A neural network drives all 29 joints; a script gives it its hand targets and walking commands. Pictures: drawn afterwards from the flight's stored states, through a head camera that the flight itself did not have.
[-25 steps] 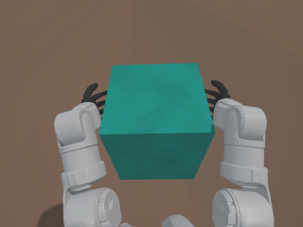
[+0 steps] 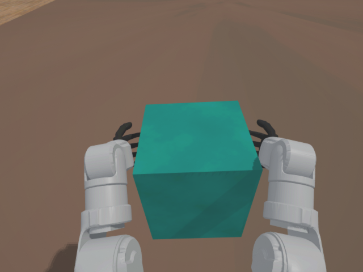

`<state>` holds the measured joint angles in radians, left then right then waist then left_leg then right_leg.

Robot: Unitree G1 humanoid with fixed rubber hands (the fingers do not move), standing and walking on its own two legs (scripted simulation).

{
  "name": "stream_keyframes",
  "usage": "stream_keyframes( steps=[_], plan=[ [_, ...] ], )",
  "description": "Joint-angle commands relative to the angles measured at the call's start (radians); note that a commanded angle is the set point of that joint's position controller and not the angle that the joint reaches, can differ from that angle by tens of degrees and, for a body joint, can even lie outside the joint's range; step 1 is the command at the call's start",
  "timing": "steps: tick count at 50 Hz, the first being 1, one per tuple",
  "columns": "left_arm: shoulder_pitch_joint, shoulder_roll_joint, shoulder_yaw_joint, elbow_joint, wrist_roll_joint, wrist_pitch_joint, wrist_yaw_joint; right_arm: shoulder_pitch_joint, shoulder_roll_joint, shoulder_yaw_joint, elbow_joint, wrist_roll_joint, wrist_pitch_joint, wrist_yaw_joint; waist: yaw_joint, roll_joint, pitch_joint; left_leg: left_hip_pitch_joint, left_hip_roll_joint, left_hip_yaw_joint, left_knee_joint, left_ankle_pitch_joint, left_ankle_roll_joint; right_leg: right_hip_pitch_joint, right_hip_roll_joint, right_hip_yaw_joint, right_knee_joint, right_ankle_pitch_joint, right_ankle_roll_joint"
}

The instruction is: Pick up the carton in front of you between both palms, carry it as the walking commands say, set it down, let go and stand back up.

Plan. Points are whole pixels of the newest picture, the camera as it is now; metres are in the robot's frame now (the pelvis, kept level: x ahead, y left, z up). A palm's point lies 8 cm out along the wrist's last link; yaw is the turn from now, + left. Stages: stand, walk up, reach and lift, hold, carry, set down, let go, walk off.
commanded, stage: carry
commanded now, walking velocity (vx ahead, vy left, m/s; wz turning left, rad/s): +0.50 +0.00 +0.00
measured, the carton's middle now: (194, 171) +0.35 +0.00 +0.06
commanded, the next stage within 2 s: none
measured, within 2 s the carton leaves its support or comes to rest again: neither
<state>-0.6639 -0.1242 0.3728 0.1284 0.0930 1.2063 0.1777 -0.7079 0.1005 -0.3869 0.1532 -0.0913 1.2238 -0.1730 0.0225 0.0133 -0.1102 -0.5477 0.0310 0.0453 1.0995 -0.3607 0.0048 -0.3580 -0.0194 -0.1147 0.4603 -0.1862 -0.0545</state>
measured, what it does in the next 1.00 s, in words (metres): walks ahead: left foot, then right foot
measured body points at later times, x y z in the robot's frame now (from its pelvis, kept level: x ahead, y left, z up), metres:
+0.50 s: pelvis +0.29 +0.04 +0.01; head +0.30 +0.05 +0.46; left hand +0.59 +0.18 +0.09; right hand +0.57 -0.12 +0.10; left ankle +0.26 +0.13 -0.74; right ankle +0.34 -0.10 -0.69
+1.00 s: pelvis +0.55 +0.00 +0.00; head +0.51 -0.01 +0.45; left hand +0.79 +0.16 +0.10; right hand +0.80 -0.15 +0.10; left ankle +0.63 +0.12 -0.73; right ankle +0.55 -0.09 -0.74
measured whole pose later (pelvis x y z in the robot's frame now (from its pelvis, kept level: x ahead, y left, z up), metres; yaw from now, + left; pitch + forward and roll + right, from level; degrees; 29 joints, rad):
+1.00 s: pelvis +0.55 +0.00 +0.00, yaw +0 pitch +2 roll +0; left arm -0.02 -0.13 0.06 -0.47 0.04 1.20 0.14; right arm -0.02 0.13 -0.05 -0.50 -0.06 1.22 -0.13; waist 0.02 0.02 -0.14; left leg -0.41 0.08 0.15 0.52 -0.17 -0.02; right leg -0.23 -0.04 -0.21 0.43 -0.24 -0.04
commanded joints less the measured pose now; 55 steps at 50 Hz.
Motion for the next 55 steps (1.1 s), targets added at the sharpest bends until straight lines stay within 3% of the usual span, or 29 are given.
stream_keyframes(
  steps=[1, 4, 10, 12, 13, 14, 15, 16, 18, 19, 20, 25, 31, 33, 34, 35, 36, 37, 38, 40, 41, 43, 46, 49, 51, 52, 53, 54, 55],
  plan=[
    [-0.768, -0.929, -0.625, -0.132, -0.272, -0.063, -0.082, -0.662, 0.986, 0.632, -0.07, 0.228, -0.07, 0.053, -0.015, -0.161, -0.371, -0.138, 0.042, -0.013, -0.134, 0.078, -0.025, 0.42, -0.248, 0.28, -0.21, 0.117, -0.108],
    [-0.653, -0.889, -0.658, -0.161, -0.258, -0.096, -0.082, -0.59, 0.956, 0.691, -0.135, 0.23, -0.108, 0.046, -0.005, -0.159, -0.361, -0.108, 0.042, 0.032, -0.338, 0.134, -0.041, 0.468, -0.227, 0.202, -0.215, 0.19, -0.111],
    [-0.405, -0.831, -0.716, -0.24, -0.23, -0.108, -0.08, -0.396, 0.906, 0.775, -0.24, 0.256, -0.121, 0.064, 0.007, -0.184, -0.331, 0.084, -0.014, 0.122, -0.689, 0.324, -0.019, 0.523, -0.182, 0.067, -0.105, 0.474, -0.042],
    [-0.327, -0.832, -0.746, -0.279, -0.231, -0.098, -0.083, -0.302, 0.896, 0.784, -0.27, 0.26, -0.112, 0.077, -0.015, -0.103, -0.393, 0.412, -0.013, 0.16, -0.766, 0.349, 0.009, 0.376, -0.136, -0.013, 0.091, 0.492, 0.009],
    [-0.293, -0.825, -0.763, -0.295, -0.235, -0.09, -0.086, -0.229, 0.883, 0.78, -0.274, 0.252, -0.106, 0.083, -0.033, -0.027, -0.446, 0.631, 0.12, 0.003, -0.731, 0.318, 0.049, 0.196, -0.126, -0.018, 0.246, 0.288, 0.047],
    [-0.273, -0.849, -0.788, -0.314, -0.249, -0.077, -0.092, -0.195, 0.84, 0.767, -0.279, 0.225, -0.104, 0.079, -0.045, 0.202, -0.528, 0.89, 0.337, -0.353, -0.705, 0.367, 0.19, -0.103, -0.037, -0.014, 0.493, 0.057, 0.082],
    [-0.248, -0.851, -0.812, -0.334, -0.265, -0.07, -0.101, -0.129, 0.853, 0.772, -0.282, 0.22, -0.103, 0.08, -0.053, 0.318, -0.473, 0.963, 0.387, -0.505, -0.761, 0.434, 0.263, -0.363, 0.04, 0.031, 0.613, -0.309, 0.079],
    [-0.241, -0.888, -0.843, -0.366, -0.288, -0.073, -0.111, -0.1, 0.874, 0.782, -0.338, 0.221, -0.102, 0.09, -0.052, 0.238, -0.438, 0.957, 0.386, -0.46, -0.758, 0.479, 0.254, -0.435, -0.005, 0.087, 0.699, -0.341, 0.062],
    [-0.193, -0.945, -0.887, -0.429, -0.305, -0.084, -0.133, -0.068, 0.933, 0.833, -0.445, 0.231, -0.11, 0.116, -0.052, 0.072, -0.369, 0.836, 0.348, -0.316, -0.79, 0.535, 0.187, -0.418, -0.075, 0.106, 0.621, -0.251, 0.061],
    [-0.169, -0.954, -0.905, -0.463, -0.312, -0.088, -0.137, -0.048, 0.992, 0.862, -0.471, 0.256, -0.111, 0.13, -0.049, 0.06, -0.346, 0.762, 0.325, -0.247, -0.829, 0.486, 0.155, -0.37, -0.09, 0.103, 0.538, -0.208, 0.069],
    [-0.142, -0.961, -0.929, -0.514, -0.317, -0.091, -0.14, -0.006, 1.01, 0.874, -0.504, 0.27, -0.115, 0.141, -0.047, 0.088, -0.342, 0.731, 0.304, -0.198, -0.847, 0.481, 0.14, -0.326, -0.078, 0.076, 0.485, -0.178, 0.076],
    [0.101, -0.943, -0.948, -0.641, -0.309, -0.075, -0.14, 0.177, 0.95, 0.914, -0.64, 0.315, -0.091, 0.161, -0.041, 0.153, -0.275, 0.659, 0.223, -0.031, -0.881, 0.476, 0.125, -0.25, -0.052, -0.008, 0.213, -0.02, 0.093],
    [0.245, -0.796, -0.922, -0.68, -0.296, 0.0, -0.146, 0.302, 0.806, 0.918, -0.691, 0.298, -0.023, 0.16, -0.042, 0.145, -0.134, 0.561, 0.213, 0.047, -0.848, 0.466, 0.075, -0.084, -0.026, -0.084, -0.001, 0.146, 0.056],
    [0.265, -0.739, -0.897, -0.665, -0.294, 0.019, -0.142, 0.29, 0.759, 0.921, -0.7, 0.296, -0.001, 0.151, -0.022, 0.085, -0.143, 0.446, 0.162, 0.13, -0.646, 0.531, 0.035, 0.141, 0.018, -0.148, -0.033, 0.092, 0.039],
    [0.278, -0.715, -0.884, -0.657, -0.291, 0.028, -0.138, 0.299, 0.728, 0.918, -0.698, 0.296, 0.008, 0.143, -0.009, 0.05, -0.177, 0.326, 0.128, 0.16, -0.485, 0.463, -0.004, 0.307, -0.035, -0.079, -0.017, 0.091, 0.034],
    [0.284, -0.68, -0.864, -0.64, -0.28, 0.034, -0.132, 0.283, 0.704, 0.92, -0.717, 0.299, 0.021, 0.136, 0.001, -0.138, -0.235, 0.116, 0.039, 0.168, -0.207, 0.235, -0.06, 0.477, -0.277, 0.288, -0.08, 0.15, -0.057],
    [0.29, -0.681, -0.86, -0.628, -0.286, 0.032, -0.128, 0.28, 0.697, 0.928, -0.733, 0.306, 0.029, 0.133, 0.006, -0.34, -0.275, -0.082, -0.044, 0.117, 0.004, -0.128, -0.075, 0.587, -0.399, 0.542, -0.164, 0.291, -0.173],
    [0.293, -0.705, -0.862, -0.644, -0.296, 0.031, -0.133, 0.264, 0.725, 0.948, -0.736, 0.318, 0.027, 0.136, -0.002, -0.271, -0.257, -0.13, -0.01, 0.026, 0.122, -0.198, -0.05, 0.54, -0.415, 0.515, -0.163, 0.438, -0.192],
    [0.277, -0.748, -0.88, -0.663, -0.308, 0.025, -0.142, 0.261, 0.765, 0.955, -0.734, 0.323, 0.021, 0.143, -0.004, -0.191, -0.261, -0.107, 0.032, -0.011, 0.14, -0.183, -0.03, 0.467, -0.392, 0.42, -0.152, 0.506, -0.184],
    [0.233, -0.82, -0.914, -0.689, -0.328, 0.008, -0.161, 0.263, 0.841, 0.965, -0.728, 0.325, 0.001, 0.157, -0.013, -0.075, -0.252, -0.002, 0.102, -0.04, -0.044, -0.094, -0.016, 0.31, -0.338, 0.249, -0.187, 0.437, -0.103],
    [0.214, -0.843, -0.93, -0.699, -0.337, -0.001, -0.169, 0.266, 0.864, 0.967, -0.726, 0.318, -0.01, 0.16, -0.016, -0.086, -0.244, 0.058, 0.083, -0.002, -0.151, -0.058, -0.018, 0.254, -0.302, 0.169, -0.201, 0.409, -0.071],
    [0.209, -0.845, -0.947, -0.702, -0.346, -0.015, -0.18, 0.289, 0.875, 0.969, -0.71, 0.298, -0.028, 0.158, -0.017, -0.125, -0.25, 0.147, 0.052, 0.039, -0.319, -0.03, -0.026, 0.212, -0.266, 0.082, -0.207, 0.388, -0.067],
    [0.238, -0.807, -0.953, -0.702, -0.348, -0.024, -0.183, 0.308, 0.844, 0.96, -0.716, 0.277, -0.039, 0.146, -0.011, -0.172, -0.263, 0.22, 0.036, 0.087, -0.468, 0.091, -0.024, 0.206, -0.262, 0.04, -0.188, 0.318, -0.07],
    [0.245, -0.768, -0.946, -0.709, -0.341, -0.011, -0.173, 0.317, 0.801, 0.945, -0.718, 0.274, -0.027, 0.136, -0.017, -0.136, -0.225, 0.322, 0.043, 0.124, -0.621, 0.283, -0.024, 0.135, -0.223, 0.002, -0.13, 0.154, -0.027],
    [0.259, -0.727, -0.925, -0.678, -0.317, 0.007, -0.16, 0.323, 0.748, 0.923, -0.706, 0.271, -0.006, 0.132, -0.017, -0.097, -0.184, 0.384, 0.097, 0.104, -0.703, 0.333, -0.031, 0.089, -0.201, 0.003, -0.078, 0.073, 0.02],
    [0.272, -0.705, -0.909, -0.653, -0.303, 0.016, -0.152, 0.325, 0.714, 0.908, -0.695, 0.269, 0.006, 0.13, -0.011, -0.048, -0.169, 0.414, 0.171, 0.04, -0.699, 0.447, -0.028, 0.051, -0.18, -0.008, -0.023, 0.021, 0.042],
    [0.266, -0.688, -0.905, -0.656, -0.294, 0.027, -0.144, 0.299, 0.696, 0.902, -0.681, 0.273, 0.012, 0.129, -0.009, 0.022, -0.153, 0.388, 0.22, -0.012, -0.682, 0.547, 0.002, 0.051, -0.14, 0.0, -0.035, 0.022, 0.073],
    [0.248, -0.673, -0.901, -0.661, -0.295, 0.039, -0.14, 0.309, 0.7, 0.895, -0.653, 0.275, 0.014, 0.129, -0.015, 0.081, -0.142, 0.329, 0.221, -0.028, -0.694, 0.508, 0.021, 0.105, -0.142, 0.007, -0.045, -0.003, 0.078],
    [0.227, -0.677, -0.903, -0.649, -0.295, 0.044, -0.137, 0.31, 0.705, 0.885, -0.639, 0.275, 0.017, 0.131, -0.018, 0.075, -0.126, 0.312, 0.209, -0.017, -0.693, 0.555, 0.021, 0.124, -0.15, 0.013, -0.025, 0.037, 0.079]
  ],
)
